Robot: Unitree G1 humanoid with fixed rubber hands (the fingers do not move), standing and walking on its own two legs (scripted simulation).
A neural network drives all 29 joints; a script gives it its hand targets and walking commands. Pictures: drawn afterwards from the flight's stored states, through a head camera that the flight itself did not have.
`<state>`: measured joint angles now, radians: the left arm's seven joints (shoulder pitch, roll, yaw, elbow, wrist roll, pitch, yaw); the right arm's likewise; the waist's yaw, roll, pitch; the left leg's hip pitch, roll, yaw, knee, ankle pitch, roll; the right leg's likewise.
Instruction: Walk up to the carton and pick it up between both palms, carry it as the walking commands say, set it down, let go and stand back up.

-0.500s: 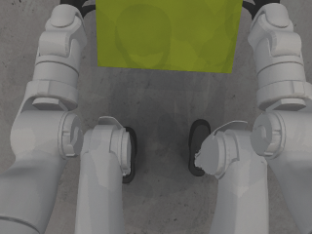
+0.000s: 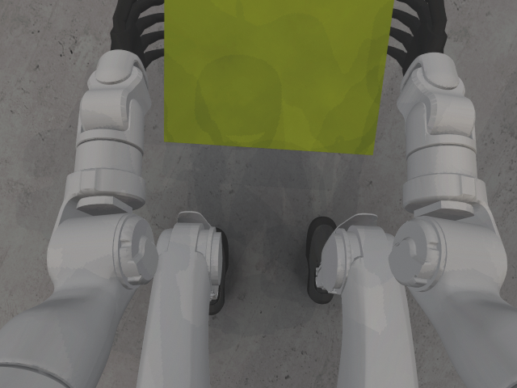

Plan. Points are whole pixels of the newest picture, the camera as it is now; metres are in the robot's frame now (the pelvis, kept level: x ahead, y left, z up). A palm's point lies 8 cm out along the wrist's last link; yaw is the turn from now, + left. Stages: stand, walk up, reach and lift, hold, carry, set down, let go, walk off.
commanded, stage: reach and lift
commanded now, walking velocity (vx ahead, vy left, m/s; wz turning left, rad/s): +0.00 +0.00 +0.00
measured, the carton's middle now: (271, 79) +0.52 +0.00 -0.19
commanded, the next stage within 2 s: none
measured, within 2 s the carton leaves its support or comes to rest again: neither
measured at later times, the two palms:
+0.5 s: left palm (107, 45) +0.50 +0.18 -0.03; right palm (460, 44) +0.51 -0.19 -0.03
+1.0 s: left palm (65, 26) +0.49 +0.17 +0.05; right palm out of the picture +0.49 -0.19 +0.05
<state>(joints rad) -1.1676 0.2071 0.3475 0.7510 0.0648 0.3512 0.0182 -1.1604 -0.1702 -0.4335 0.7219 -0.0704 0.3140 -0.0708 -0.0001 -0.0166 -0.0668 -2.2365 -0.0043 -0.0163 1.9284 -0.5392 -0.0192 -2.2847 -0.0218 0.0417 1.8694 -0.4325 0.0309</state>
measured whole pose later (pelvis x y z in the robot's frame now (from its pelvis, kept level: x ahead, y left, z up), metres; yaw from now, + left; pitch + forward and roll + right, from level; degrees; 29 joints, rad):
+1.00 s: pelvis +0.02 -0.01 +0.11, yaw +0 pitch +47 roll +1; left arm -0.92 0.08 0.43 0.65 0.18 0.42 -0.02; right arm -0.93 -0.04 -0.47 0.63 -0.19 0.40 -0.10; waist 0.01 -0.01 -0.27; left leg -1.89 0.00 -0.01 1.57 -0.49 -0.03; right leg -1.95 -0.01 0.04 1.53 -0.40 0.02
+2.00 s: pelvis +0.06 -0.01 +0.24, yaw -1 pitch +34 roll +1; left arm -0.61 -0.02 0.47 0.53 0.25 0.42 -0.13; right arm -0.63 0.07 -0.47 0.50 -0.27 0.41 -0.01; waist 0.01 -0.01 -0.25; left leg -1.26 0.01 -0.02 1.05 -0.37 -0.03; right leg -1.31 -0.01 0.02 1.02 -0.30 0.01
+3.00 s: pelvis +0.10 -0.01 +0.34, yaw -1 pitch +8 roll +0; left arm -0.30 -0.08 0.35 0.36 0.29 0.53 -0.12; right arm -0.30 0.13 -0.40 0.31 -0.30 0.52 0.09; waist 0.01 0.01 -0.09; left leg -0.35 0.02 -0.02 0.39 -0.19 -0.02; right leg -0.39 -0.01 0.01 0.37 -0.12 0.01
